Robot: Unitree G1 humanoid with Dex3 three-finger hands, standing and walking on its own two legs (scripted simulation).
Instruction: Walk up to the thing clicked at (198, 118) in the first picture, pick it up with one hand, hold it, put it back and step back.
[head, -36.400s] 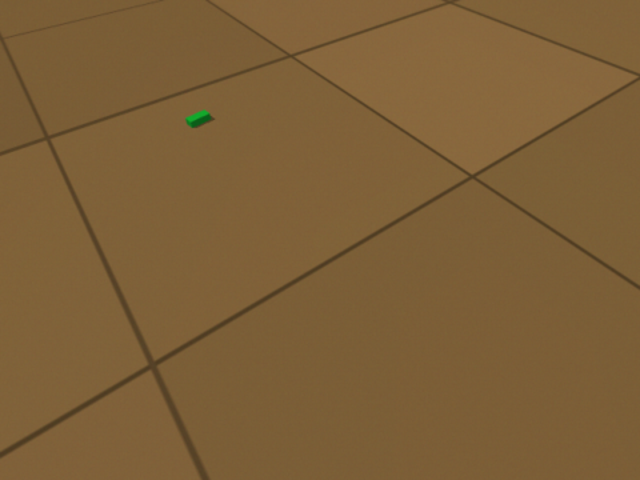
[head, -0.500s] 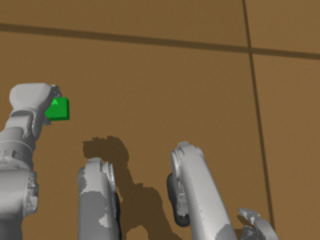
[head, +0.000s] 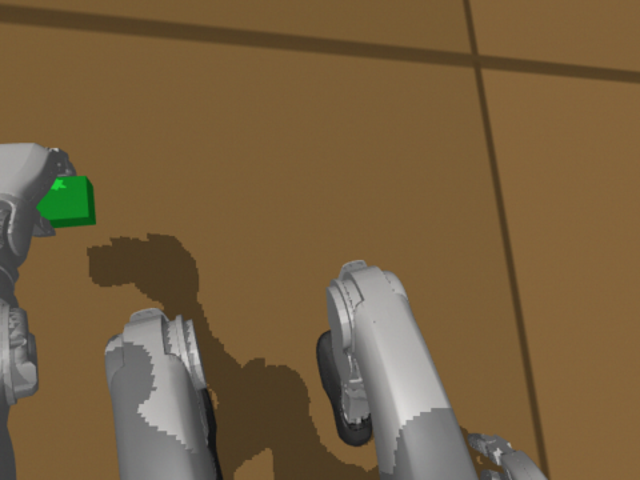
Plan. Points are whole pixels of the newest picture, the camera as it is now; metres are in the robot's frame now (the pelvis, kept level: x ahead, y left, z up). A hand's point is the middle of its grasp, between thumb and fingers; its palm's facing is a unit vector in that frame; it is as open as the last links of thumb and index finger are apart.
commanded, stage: crouch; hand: left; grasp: from above
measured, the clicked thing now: (37, 204) +0.49 +0.28 -0.20
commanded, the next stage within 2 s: lower in 0.28 s
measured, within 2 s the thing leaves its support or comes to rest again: rests again in 1.56 s
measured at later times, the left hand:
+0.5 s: hand (40, 206) +0.49 +0.27 -0.21, palm faces -0.49 -0.01 -0.87, open 8.4 cm
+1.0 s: hand (57, 212) +0.49 +0.27 -0.26, palm faces -0.47 -0.04 -0.88, open 8.4 cm
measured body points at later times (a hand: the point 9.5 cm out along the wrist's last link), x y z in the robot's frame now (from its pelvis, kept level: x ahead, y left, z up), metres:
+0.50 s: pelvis +0.00 +0.00 -0.03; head +0.26 +0.07 +0.33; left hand +0.51 +0.27 -0.16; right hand +0.03 -0.27 -0.12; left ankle +0.08 +0.12 -0.33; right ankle +0.11 -0.14 -0.33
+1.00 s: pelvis +0.00 +0.00 -0.06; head +0.28 +0.08 +0.29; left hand +0.51 +0.27 -0.21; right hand +0.01 -0.27 -0.13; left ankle +0.08 +0.12 -0.33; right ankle +0.11 -0.14 -0.33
